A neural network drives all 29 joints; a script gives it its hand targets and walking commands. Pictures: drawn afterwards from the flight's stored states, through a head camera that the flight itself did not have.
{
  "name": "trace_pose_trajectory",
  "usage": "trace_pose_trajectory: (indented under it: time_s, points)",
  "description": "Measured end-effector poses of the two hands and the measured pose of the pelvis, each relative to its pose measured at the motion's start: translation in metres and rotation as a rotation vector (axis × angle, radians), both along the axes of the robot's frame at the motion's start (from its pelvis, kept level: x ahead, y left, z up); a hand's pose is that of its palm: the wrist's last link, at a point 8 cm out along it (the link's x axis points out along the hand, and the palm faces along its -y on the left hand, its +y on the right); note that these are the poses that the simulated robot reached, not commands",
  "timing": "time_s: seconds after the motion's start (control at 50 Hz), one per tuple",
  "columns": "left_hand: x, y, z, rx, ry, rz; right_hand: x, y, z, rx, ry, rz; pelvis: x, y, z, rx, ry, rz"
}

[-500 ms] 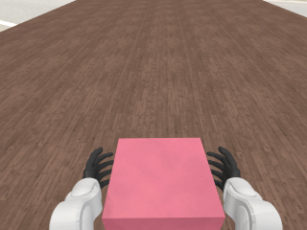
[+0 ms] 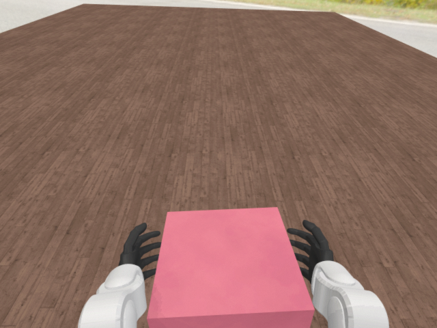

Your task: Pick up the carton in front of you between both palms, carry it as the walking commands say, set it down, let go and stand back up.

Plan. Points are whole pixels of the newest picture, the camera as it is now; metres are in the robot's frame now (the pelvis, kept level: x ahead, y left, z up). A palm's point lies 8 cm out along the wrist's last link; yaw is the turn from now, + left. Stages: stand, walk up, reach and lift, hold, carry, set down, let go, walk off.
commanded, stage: carry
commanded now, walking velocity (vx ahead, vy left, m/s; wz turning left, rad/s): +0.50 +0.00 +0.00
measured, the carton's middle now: (226, 299) +0.21 +0.00 -0.01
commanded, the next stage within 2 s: none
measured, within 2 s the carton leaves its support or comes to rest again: neither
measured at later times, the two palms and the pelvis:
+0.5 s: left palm (179, 145) +0.54 +0.11 +0.10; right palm (295, 146) +0.56 -0.19 +0.09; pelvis +0.33 -0.05 +0.00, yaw +3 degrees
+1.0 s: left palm (180, 110) +0.77 +0.14 +0.08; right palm (272, 112) +0.77 -0.16 +0.08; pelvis +0.55 -0.01 -0.01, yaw +0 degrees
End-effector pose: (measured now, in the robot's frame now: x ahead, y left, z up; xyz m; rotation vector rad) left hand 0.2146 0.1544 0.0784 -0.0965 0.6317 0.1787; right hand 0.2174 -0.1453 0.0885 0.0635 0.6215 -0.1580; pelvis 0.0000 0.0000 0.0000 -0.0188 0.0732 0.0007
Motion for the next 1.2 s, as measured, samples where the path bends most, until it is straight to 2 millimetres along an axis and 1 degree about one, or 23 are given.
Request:
trace_pose_trajectory:
  time_s: [0.08,0.12,0.18,0.2,0.24,0.28,0.36,0.44,0.48,0.52,0.58,0.64,0.68,0.72,0.78,0.86,0.96,1.02,1.06,1.1,1.2]
  points:
    - [0.054,-0.012,-0.001,0.0,-0.01,0.019,0.055,-0.012,-0.008,0.021,-0.008,0.001,0.057,-0.013,-0.009,0.019,-0.008,0.009]
    - [0.086,-0.021,-0.004,0.006,-0.017,0.022,0.086,-0.022,-0.016,0.038,-0.013,-0.002,0.089,-0.021,-0.017,0.028,-0.012,0.015]
    - [0.137,-0.037,-0.012,0.022,-0.031,0.023,0.138,-0.038,-0.03,0.061,-0.027,-0.005,0.136,-0.036,-0.033,0.018,-0.019,0.032]
    - [0.152,-0.04,-0.014,0.029,-0.021,0.025,0.154,-0.041,-0.034,0.069,-0.016,-0.004,0.148,-0.041,-0.034,0.011,-0.014,0.038]
    - [0.175,-0.044,-0.017,0.03,0.013,0.039,0.183,-0.045,-0.035,0.072,0.018,0.009,0.169,-0.048,-0.028,0.019,-0.005,0.05]
    - [0.193,-0.045,-0.014,0.026,0.038,0.059,0.208,-0.046,-0.031,0.069,0.043,0.031,0.19,-0.053,-0.02,0.03,0.002,0.057]
    - [0.232,-0.044,-0.001,0.031,0.044,0.093,0.256,-0.044,-0.019,0.07,0.046,0.067,0.236,-0.057,-0.005,0.047,0.008,0.055]
    - [0.285,-0.044,0.018,0.037,-0.014,0.082,0.306,-0.044,-0.001,0.066,-0.012,0.061,0.287,-0.055,0.001,0.052,0.012,0.046]
    - [0.314,-0.043,0.021,0.036,-0.027,0.068,0.331,-0.043,0.002,0.058,-0.025,0.046,0.314,-0.051,0.001,0.052,0.01,0.041]
    - [0.342,-0.04,0.019,0.035,-0.027,0.053,0.355,-0.041,0.002,0.052,-0.025,0.028,0.342,-0.045,-0.001,0.049,0.003,0.039]
    - [0.385,-0.031,0.007,0.026,-0.011,0.034,0.393,-0.032,-0.007,0.045,-0.01,0.013,0.384,-0.034,-0.01,0.036,-0.01,0.034]
    - [0.429,-0.018,-0.014,0.008,-0.001,0.018,0.433,-0.018,-0.023,0.032,-0.001,0.003,0.428,-0.019,-0.027,0.017,-0.033,0.014]
    - [0.457,-0.011,-0.029,-0.015,0.028,0.014,0.457,-0.012,-0.033,0.002,0.03,0.002,0.448,-0.013,-0.032,0.036,-0.03,0.012]
    - [0.475,-0.009,-0.037,-0.027,0.067,0.004,0.473,-0.009,-0.037,-0.013,0.069,-0.006,0.461,-0.009,-0.028,0.033,-0.024,0.003]
    - [0.497,-0.01,-0.036,-0.027,0.09,-0.017,0.489,-0.01,-0.035,-0.01,0.091,-0.027,0.479,-0.005,-0.019,0.021,-0.013,-0.007]
    - [0.521,-0.013,-0.026,-0.013,0.068,-0.037,0.509,-0.014,-0.027,-0.003,0.069,-0.041,0.503,-0.005,-0.012,0.013,-0.014,-0.008]
    - [0.548,-0.018,-0.007,0.009,0.002,-0.025,0.539,-0.018,-0.014,0.015,0.003,-0.027,0.539,-0.011,-0.013,0.03,-0.027,0.0]
    - [0.564,-0.019,0.004,0.018,-0.031,-0.012,0.559,-0.02,-0.006,0.027,-0.03,-0.016,0.557,-0.015,-0.013,0.028,-0.022,0.001]
    - [0.574,-0.02,0.008,0.02,-0.044,-0.005,0.571,-0.021,-0.003,0.03,-0.043,-0.01,0.566,-0.017,-0.014,0.025,-0.017,0.002]
    - [0.581,-0.021,0.008,0.019,-0.041,0.001,0.58,-0.022,-0.003,0.029,-0.039,-0.007,0.573,-0.019,-0.015,0.024,-0.013,0.003]
    - [0.591,-0.025,-0.005,0.013,0.014,0.006,0.59,-0.026,-0.016,0.029,0.017,-0.002,0.585,-0.024,-0.018,0.024,-0.01,0.005]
